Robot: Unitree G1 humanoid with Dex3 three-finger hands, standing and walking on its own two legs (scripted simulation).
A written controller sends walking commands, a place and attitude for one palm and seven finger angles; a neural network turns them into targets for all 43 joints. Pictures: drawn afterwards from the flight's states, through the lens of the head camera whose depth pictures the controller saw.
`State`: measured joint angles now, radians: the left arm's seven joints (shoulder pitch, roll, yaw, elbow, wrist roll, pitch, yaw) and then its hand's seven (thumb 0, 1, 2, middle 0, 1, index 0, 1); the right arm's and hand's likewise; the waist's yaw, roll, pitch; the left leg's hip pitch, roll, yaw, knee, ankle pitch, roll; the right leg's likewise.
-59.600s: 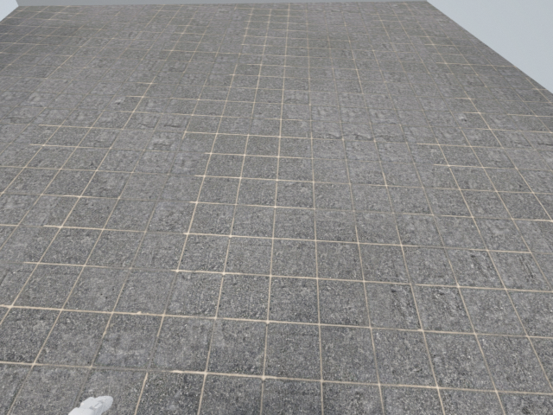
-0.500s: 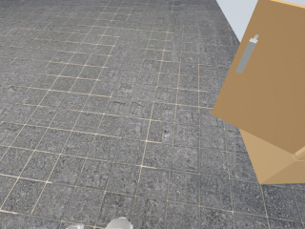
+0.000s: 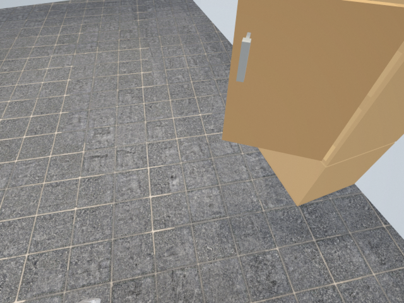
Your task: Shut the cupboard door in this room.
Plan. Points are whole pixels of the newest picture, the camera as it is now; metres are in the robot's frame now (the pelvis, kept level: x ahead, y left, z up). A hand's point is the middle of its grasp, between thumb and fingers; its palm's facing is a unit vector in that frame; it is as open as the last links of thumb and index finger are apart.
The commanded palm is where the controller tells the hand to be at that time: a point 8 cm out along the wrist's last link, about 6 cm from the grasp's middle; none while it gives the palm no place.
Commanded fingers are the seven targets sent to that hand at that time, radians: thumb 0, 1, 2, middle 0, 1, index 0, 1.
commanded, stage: turn to face it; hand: left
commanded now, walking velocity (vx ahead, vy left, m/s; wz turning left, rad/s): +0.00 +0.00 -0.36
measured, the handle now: (244, 57) +0.76 -0.09 +0.07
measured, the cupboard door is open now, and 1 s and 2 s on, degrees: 54 54 54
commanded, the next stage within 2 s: take the last steps up to it in 0.32 s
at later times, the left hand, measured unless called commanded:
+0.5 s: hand out of the picture +0.09 +0.17 -0.18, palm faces -0.08 -0.98 -0.17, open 7.4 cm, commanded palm none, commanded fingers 0.00 0.90 0.90 -0.20 -0.30 -0.20 -0.30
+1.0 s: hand (179, 261) +0.24 +0.07 -0.16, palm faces -0.26 -0.94 -0.20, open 7.4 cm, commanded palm none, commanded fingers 0.00 0.90 0.90 -0.20 -0.30 -0.20 -0.30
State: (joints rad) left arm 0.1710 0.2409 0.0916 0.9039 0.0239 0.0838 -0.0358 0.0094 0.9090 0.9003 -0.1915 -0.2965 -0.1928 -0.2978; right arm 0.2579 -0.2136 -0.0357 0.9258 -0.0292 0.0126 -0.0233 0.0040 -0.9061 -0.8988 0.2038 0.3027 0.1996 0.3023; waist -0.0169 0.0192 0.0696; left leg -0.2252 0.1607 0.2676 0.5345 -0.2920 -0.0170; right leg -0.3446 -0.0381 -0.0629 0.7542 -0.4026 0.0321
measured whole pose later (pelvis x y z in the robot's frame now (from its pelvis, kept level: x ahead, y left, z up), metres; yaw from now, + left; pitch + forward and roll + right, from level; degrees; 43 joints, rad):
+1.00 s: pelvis +0.10 -0.08 -0.01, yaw -15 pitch +0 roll +0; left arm 0.16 0.17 0.06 1.00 0.02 -0.03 -0.03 0.01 0.91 0.90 -0.19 -0.30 -0.19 -0.30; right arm 0.42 -0.19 -0.04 1.12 -0.02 0.01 -0.01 0.01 -0.91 -0.90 0.20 0.30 0.20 0.30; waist -0.05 0.04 0.05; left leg -0.25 0.12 0.06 0.88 -0.50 -0.01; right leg -0.31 -0.03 -0.10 0.57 -0.26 -0.03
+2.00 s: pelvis +0.24 -0.14 -0.01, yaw -12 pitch +0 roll +0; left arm 0.15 0.19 0.06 1.00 0.02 0.03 0.04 0.00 0.90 0.90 -0.20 -0.30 -0.20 -0.30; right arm 0.17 -0.19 -0.04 1.02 -0.01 0.03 -0.02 0.00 -0.91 -0.90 0.20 0.30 0.19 0.30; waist 0.01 -0.04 0.09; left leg -0.20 0.00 0.04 0.51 -0.29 -0.01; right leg -0.34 -0.07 -0.04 0.56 -0.22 0.03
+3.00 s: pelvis +0.20 -0.12 +0.00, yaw -13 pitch +0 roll +0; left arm 0.31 0.17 0.00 1.04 0.02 -0.01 0.05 0.01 0.91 0.90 -0.20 -0.30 -0.20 -0.30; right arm 0.29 -0.15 -0.03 1.05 -0.02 -0.01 -0.03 0.01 -0.91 -0.90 0.20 0.30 0.20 0.30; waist -0.01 0.00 -0.01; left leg -0.28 -0.01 0.06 0.55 -0.27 0.04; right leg -0.23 -0.02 0.00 0.53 -0.30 0.01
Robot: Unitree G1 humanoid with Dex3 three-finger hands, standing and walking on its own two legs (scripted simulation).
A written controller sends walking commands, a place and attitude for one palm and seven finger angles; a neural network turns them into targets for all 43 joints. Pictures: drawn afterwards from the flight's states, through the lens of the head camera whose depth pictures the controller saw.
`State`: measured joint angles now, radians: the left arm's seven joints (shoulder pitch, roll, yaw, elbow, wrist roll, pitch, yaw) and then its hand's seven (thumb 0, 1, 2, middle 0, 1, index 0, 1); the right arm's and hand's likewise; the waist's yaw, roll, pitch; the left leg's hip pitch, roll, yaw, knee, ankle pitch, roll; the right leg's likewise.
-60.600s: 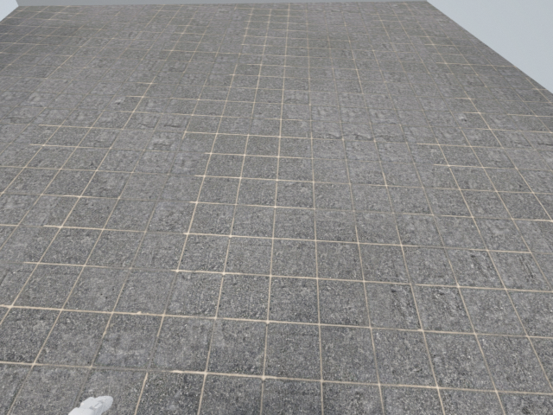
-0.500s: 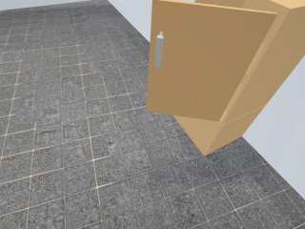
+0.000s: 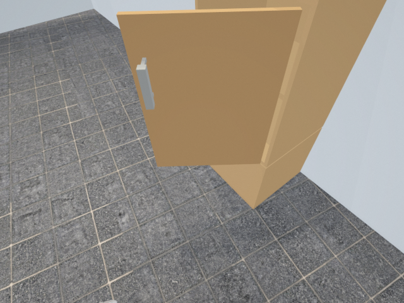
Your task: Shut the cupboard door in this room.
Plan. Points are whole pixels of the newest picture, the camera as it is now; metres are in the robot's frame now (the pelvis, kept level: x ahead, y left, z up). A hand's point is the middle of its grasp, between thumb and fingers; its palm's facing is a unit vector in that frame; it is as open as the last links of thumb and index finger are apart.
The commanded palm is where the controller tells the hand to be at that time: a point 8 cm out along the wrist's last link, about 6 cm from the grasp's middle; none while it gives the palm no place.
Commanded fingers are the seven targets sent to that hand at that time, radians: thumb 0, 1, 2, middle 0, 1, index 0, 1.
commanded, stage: take the last steps up to it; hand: left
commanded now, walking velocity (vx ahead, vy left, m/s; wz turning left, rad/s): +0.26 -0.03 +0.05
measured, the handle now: (147, 83) +0.64 +0.16 +0.08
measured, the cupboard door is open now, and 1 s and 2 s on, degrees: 54 54 54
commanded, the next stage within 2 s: come to a stop and stand still in 0.28 s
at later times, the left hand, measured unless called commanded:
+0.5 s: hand out of the picture +0.15 +0.16 -0.17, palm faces +0.10 -0.99 -0.14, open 7.4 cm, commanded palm none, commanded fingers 0.00 0.90 0.90 -0.20 -0.30 -0.20 -0.30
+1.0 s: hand (137, 277) +0.21 +0.17 -0.18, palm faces +0.10 -0.97 -0.20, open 7.4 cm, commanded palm none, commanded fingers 0.00 0.90 0.90 -0.20 -0.30 -0.20 -0.30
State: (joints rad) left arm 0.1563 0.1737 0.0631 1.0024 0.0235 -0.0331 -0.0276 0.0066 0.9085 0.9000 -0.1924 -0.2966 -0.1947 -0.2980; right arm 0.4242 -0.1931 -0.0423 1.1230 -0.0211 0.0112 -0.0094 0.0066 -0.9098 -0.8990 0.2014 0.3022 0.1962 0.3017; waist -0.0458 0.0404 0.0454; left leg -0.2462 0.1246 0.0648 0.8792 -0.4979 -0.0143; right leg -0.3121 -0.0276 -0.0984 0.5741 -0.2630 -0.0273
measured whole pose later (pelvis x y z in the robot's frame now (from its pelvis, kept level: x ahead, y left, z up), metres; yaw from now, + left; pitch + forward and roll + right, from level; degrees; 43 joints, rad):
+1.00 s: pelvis +0.15 -0.02 +0.00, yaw +3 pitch +0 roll +0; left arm 0.15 0.19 0.06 1.00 0.02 0.03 0.04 0.00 0.90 0.90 -0.20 -0.30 -0.20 -0.30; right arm 0.17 -0.19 -0.04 1.02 -0.01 0.03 -0.02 0.00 -0.91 -0.90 0.20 0.30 0.19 0.30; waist 0.01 -0.04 0.09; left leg -0.20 0.00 0.04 0.51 -0.29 -0.01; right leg -0.34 -0.07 -0.04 0.56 -0.22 0.03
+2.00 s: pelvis +0.11 -0.01 +0.00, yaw +2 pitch +0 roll +0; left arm 0.31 0.17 0.00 1.04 0.02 -0.01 0.05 0.01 0.91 0.90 -0.20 -0.30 -0.20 -0.30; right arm 0.29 -0.15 -0.03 1.05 -0.02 -0.01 -0.03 0.01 -0.91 -0.90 0.20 0.30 0.20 0.30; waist -0.01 0.00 -0.01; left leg -0.28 -0.01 0.06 0.55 -0.27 0.04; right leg -0.23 -0.02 0.00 0.53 -0.30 0.01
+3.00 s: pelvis +0.11 -0.01 +0.00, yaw +0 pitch -2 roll +0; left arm 0.45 0.12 0.04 1.10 0.03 0.02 0.01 0.01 0.91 0.90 -0.20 -0.30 -0.20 -0.30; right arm 0.34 -0.14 -0.04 1.08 -0.02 -0.03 -0.03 0.01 -0.91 -0.90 0.20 0.30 0.19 0.30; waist 0.00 -0.04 0.00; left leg -0.27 0.02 0.11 0.60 -0.28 0.04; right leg -0.26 -0.02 -0.02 0.65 -0.38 -0.02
